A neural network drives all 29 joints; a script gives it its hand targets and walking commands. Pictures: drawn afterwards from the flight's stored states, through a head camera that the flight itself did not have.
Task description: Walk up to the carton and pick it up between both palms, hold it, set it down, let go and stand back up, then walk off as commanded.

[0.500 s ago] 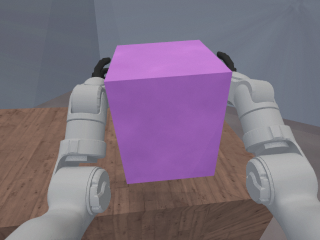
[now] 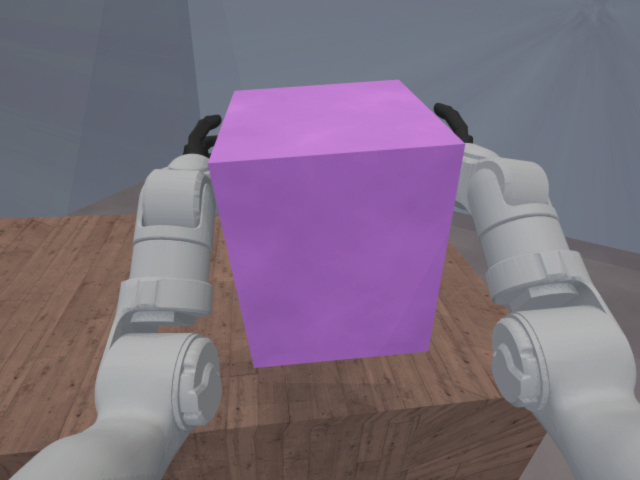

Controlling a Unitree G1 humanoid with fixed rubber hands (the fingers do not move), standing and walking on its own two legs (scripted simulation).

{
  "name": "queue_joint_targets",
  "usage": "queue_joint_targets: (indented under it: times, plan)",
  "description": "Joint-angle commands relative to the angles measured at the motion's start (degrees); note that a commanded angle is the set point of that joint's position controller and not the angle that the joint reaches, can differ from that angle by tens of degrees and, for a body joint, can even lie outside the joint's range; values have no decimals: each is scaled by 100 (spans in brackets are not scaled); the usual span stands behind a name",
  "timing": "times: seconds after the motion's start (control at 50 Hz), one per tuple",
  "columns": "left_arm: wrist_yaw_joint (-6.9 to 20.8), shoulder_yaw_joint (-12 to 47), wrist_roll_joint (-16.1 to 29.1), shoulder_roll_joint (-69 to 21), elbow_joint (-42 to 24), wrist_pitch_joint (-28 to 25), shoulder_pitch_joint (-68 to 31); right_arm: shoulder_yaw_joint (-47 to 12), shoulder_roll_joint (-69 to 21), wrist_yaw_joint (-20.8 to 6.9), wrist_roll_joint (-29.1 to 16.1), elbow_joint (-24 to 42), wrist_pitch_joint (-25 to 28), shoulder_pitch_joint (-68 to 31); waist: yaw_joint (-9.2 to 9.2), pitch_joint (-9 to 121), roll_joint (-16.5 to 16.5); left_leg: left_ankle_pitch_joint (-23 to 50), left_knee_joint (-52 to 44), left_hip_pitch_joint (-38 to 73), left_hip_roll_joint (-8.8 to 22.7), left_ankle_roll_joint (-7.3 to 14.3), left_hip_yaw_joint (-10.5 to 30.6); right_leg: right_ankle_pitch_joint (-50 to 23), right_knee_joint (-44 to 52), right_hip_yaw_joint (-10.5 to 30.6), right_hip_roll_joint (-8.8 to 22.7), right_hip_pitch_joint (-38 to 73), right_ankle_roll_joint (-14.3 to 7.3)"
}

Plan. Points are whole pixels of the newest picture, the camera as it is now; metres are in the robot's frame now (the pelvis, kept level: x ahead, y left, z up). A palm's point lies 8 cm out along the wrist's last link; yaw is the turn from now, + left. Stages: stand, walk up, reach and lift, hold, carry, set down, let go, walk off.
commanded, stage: hold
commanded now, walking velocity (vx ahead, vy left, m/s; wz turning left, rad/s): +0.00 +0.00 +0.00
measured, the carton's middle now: (329, 218) +0.35 +0.02 +0.26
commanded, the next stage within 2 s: set down in 0.02 s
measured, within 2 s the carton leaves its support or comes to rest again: neither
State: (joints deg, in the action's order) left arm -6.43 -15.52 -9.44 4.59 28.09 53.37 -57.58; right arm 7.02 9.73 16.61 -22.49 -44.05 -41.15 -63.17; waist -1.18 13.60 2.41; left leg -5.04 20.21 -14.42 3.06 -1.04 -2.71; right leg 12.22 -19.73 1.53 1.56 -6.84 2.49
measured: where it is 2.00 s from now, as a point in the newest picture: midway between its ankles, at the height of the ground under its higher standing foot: outside the picture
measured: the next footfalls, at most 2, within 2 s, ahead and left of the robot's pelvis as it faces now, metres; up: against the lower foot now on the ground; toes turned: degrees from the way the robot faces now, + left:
none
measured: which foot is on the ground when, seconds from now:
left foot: down 0.00-1.00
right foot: down 0.00-1.00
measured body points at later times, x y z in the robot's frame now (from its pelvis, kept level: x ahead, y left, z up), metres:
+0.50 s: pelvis +0.00 +0.00 +0.00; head -0.07 +0.02 +0.44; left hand +0.41 +0.19 +0.29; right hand +0.42 -0.11 +0.30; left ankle +0.06 +0.13 -0.75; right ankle -0.02 -0.15 -0.75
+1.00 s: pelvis +0.02 -0.01 +0.00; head -0.03 +0.01 +0.45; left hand +0.44 +0.18 +0.26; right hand +0.45 -0.12 +0.26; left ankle +0.06 +0.13 -0.75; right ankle -0.02 -0.15 -0.74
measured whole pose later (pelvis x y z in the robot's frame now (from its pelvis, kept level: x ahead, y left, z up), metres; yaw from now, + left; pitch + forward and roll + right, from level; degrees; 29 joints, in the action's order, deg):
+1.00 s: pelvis +0.02 -0.01 +0.00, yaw +0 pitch -2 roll +0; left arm -0.6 -25.7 -16.4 4.9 37.1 32.0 -58.3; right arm 9.0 3.8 11.1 -10.8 -57.9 -14.8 -64.3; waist -1.2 4.5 2.4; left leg -6.6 20.2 -11.0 3.1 -1.3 -2.7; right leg 13.8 -19.7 1.5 1.6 -3.5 2.5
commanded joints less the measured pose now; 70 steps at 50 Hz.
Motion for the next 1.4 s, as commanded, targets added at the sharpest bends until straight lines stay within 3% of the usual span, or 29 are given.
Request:
queue_joint_targets:
  times: [0.0, 0.02, 0.1, 0.16, 0.22, 0.26, 0.34, 0.48, 0.64, 0.74, 0.84, 0.96, 1.06, 1.22, 1.38]
  plan:
    - [1042, 2046, 1295, -3729, -1193, -595, -5217, -1873, -3679, -569, -1202, 2082, 45, -5707, -675, 2152, -634, 492, 220, 1963, -451, -178, 360, -1063, 521, -74, -735, -257, 63]
    - [995, 1988, 1156, -3887, -2160, -597, -5338, -2111, -3824, -633, -1450, 2694, 199, -5736, -391, 2665, -716, 1163, 224, 2358, -590, -29, 346, -1600, 586, -149, -770, 229, -34]
    - [1024, 1857, 957, -3730, -1608, -581, -5098, -1989, -3553, -548, -1346, 2221, 237, -5699, -440, 2158, -570, 1039, 225, 2268, -610, -5, 407, -1424, 655, -172, -779, 126, -22]
    - [1227, 1254, 535, -3454, -580, -775, -5054, -1442, -3418, -655, -681, 899, 503, -5892, -364, 1006, -515, 71, -48, 1881, -520, 48, 392, -318, 837, -268, -686, -443, -43]
    - [1448, 527, 45, -3133, 418, -1163, -4741, -761, -3434, -840, 149, -94, 927, -5461, -280, 412, -376, -979, -330, 1608, -453, 73, 284, 735, 914, -263, -601, -670, -76]
    - [1584, 123, -280, -2964, 749, -1472, -4621, -308, -3451, -967, 634, -313, 1344, -5185, -184, 380, -305, -1073, -370, 1626, -436, 92, 169, 923, 848, -301, -551, -577, -74]
    - [1630, 183, -392, -2973, 602, -1999, -4895, 139, -3316, -1120, 1161, -684, 2134, -4986, -277, 636, -514, -473, -310, 1920, -412, -44, 8, 388, 686, -478, -607, -195, -23]
    - [1434, 743, -111, -3242, 448, -2407, -4618, -573, -3663, -1140, 1089, -155, 2961, -5252, -10, 1414, -420, 824, 11, 2621, -496, -3, -139, -338, 689, -574, -636, 184, 80]
    - [1198, 1113, 118, -3342, -54, -2550, -3980, -1318, -3724, -1044, 683, 195, 3139, -4744, 55, 2113, -378, 2178, 349, 3167, -555, -87, -103, -1606, 598, -567, -704, 519, 147]
    - [1259, 750, -96, -3094, 193, -2393, -3283, -1468, -3661, -946, 669, 275, 3073, -4506, 174, 1555, -132, 2133, 329, 2849, -629, -7, -126, -2146, 556, -490, -641, 708, 242]
    - [1310, 665, -129, -3000, 152, -2387, -3183, -1625, -3712, -909, 681, 433, 3052, -4515, 251, 1412, -75, 2069, 315, 2683, -642, 2, -129, -2488, 476, -470, -606, 776, 285]
    - [1262, 780, 0, -3050, 175, -2561, -3523, -1561, -3797, -957, 802, 472, 3122, -4634, 268, 1655, -213, 1977, 293, 2719, -614, -48, -141, -2123, 498, -508, -628, 620, 243]
    - [1173, 755, 7, -3074, 414, -2757, -3783, -1258, -3797, -1088, 1039, 155, 3202, -4658, 331, 1653, -332, 1770, 248, 2822, -544, -94, -159, -1363, 606, -582, -670, 217, 168]
    - [1217, -25, -461, -2669, 1272, -2985, -3630, -439, -3681, -1362, 1686, -897, 3236, -4049, 539, 635, -241, 604, -168, 2280, -520, 32, -330, -23, 754, -599, -603, -45, 174]
    - [991, 590, 5, -3130, 973, -3463, -4415, -720, -4070, -1507, 1580, -429, 3641, -4668, 605, 1959, -499, 1619, 120, 2772, -435, -187, -280, -738, 623, -631, -672, -34, 120]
